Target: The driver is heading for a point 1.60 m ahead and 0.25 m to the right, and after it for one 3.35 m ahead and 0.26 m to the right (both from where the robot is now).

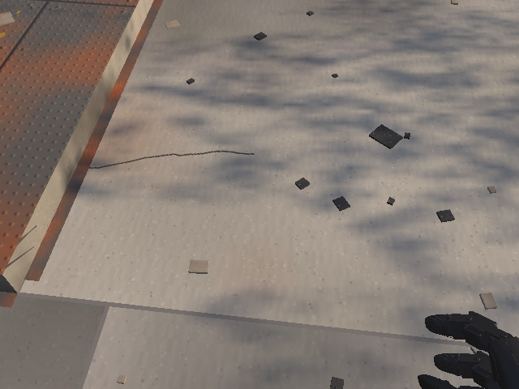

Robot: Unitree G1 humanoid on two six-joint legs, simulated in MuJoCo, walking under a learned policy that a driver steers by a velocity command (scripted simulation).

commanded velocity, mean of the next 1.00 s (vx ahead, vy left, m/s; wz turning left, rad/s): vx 1.00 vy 0.00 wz -0.52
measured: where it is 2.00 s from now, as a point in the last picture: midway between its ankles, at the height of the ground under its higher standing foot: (430, 58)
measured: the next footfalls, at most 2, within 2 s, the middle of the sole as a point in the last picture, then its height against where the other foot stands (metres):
right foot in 0.42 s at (335, 366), level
left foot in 0.86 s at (346, 210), level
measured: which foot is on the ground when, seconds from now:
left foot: down 0.00-0.42, up 0.44-0.84, down 0.86-1.00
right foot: up 0.00-0.40, down 0.42-0.84, up 0.86-1.00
